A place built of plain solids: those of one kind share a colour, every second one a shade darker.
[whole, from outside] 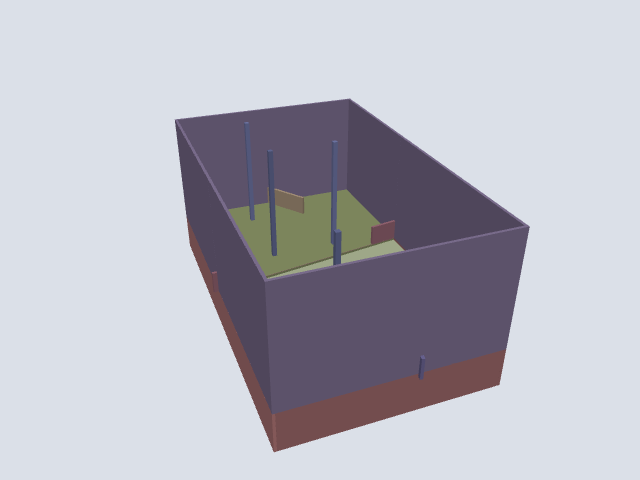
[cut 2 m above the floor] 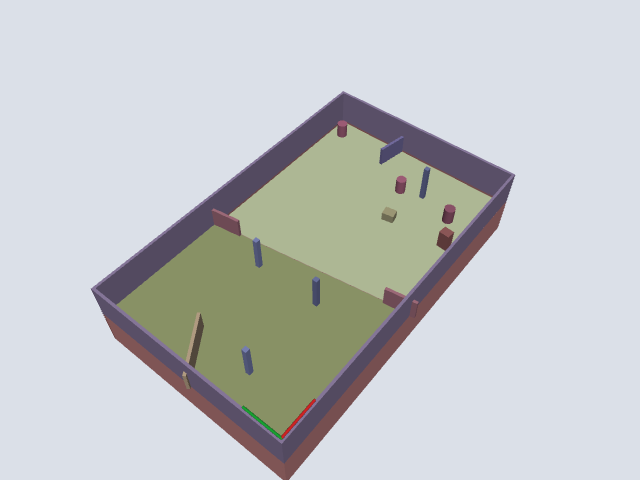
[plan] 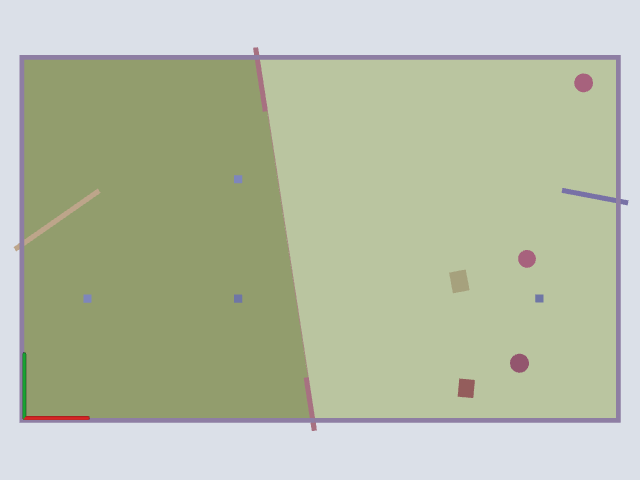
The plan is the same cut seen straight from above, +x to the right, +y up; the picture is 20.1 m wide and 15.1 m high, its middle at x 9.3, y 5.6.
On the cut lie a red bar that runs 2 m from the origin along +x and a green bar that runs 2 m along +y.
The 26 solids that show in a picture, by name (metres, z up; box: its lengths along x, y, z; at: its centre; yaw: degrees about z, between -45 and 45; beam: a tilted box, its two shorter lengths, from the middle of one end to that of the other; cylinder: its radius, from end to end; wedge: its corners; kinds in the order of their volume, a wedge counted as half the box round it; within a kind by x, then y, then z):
{
 "piece_1": {"wedge": [[7.38, 11.27, -2.3], [7.38, 11.27, -0.17], [9.11, 0.0, -2.3], [9.11, 0.0, -0.17], [18.61, 0.0, -2.3], [18.61, 0.0, -0.17], [18.61, 11.27, -2.3], [18.61, 11.27, -0.17]]},
 "deck_1": {"wedge": [[0.0, 0.0, -2.3], [0.0, 0.0, 0.0], [0.0, 11.27, -2.3], [0.0, 11.27, 0.0], [7.38, 11.27, -2.3], [7.38, 11.27, 0.0], [9.11, 0.0, -2.3], [9.11, 0.0, 0.0]]},
 "wall_1": {"box": [0.15, 11.57, 6.61], "at": [-0.07, 5.63, 3.25]},
 "wall_2": {"box": [7.53, 0.15, 6.61], "at": [3.62, 11.35, 3.25]},
 "wall_3": {"box": [9.26, 0.15, 6.61], "at": [4.48, -0.07, 3.25]},
 "wall_4": {"box": [11.38, 0.15, 6.61], "at": [13.07, 11.35, 3.25]},
 "wall_5": {"box": [9.65, 0.15, 6.61], "at": [13.94, -0.07, 3.25]},
 "wall_6": {"box": [0.15, 11.57, 6.61], "at": [18.68, 5.63, 3.25]},
 "wallfoot_1": {"box": [0.15, 11.27, 2.3], "at": [-0.07, 5.63, -1.15]},
 "wallfoot_2": {"box": [18.91, 0.15, 2.3], "at": [9.3, -0.07, -1.15]},
 "wallfoot_3": {"box": [18.91, 0.15, 2.3], "at": [9.3, 11.35, -1.15]},
 "wallfoot_4": {"box": [0.15, 11.27, 2.3], "at": [18.68, 5.63, -1.15]},
 "column_1": {"box": [0.26, 0.26, 6.61], "at": [1.99, 3.76, 3.25]},
 "column_2": {"box": [0.26, 0.26, 6.61], "at": [6.72, 3.76, 3.25]},
 "column_3": {"box": [0.26, 0.26, 6.61], "at": [6.72, 7.51, 3.25]},
 "column_4": {"box": [0.26, 0.26, 6.77], "at": [16.2, 3.76, 3.17]},
 "drum_1": {"cylinder": 0.3, "from": [15.58, 1.72, -0.22], "to": [15.58, 1.72, 0.75]},
 "drum_2": {"cylinder": 0.28, "from": [15.81, 5.01, -0.22], "to": [15.81, 5.01, 0.73]},
 "drum_3": {"cylinder": 0.29, "from": [17.59, 10.54, -0.22], "to": [17.59, 10.54, 0.69]},
 "screen_live_1": {"box": [0.16, 2.04, 1.2], "at": [7.43, 10.65, 0.55], "yaw": 8.7},
 "screen_live_2": {"box": [0.16, 1.7, 1.2], "at": [8.99, 0.44, 0.55], "yaw": 8.8},
 "screen_like_deck_1": {"box": [3.23, 0.16, 1.2], "at": [1.03, 6.23, 0.55], "yaw": 34.9},
 "screen_like_1": {"box": [2.12, 0.16, 1.2], "at": [17.95, 6.97, 0.38], "yaw": -10.8},
 "carton_1": {"box": [0.5, 0.58, 1.13], "at": [13.9, 0.93, 0.35], "yaw": -5.1},
 "crate_1": {"box": [0.54, 0.67, 0.55], "at": [13.68, 4.3, 0.06], "yaw": 10.6},
 "lipbar_live_1": {"box": [0.03, 11.4, 0.02], "at": [8.26, 5.64, -0.01], "yaw": 8.7}
}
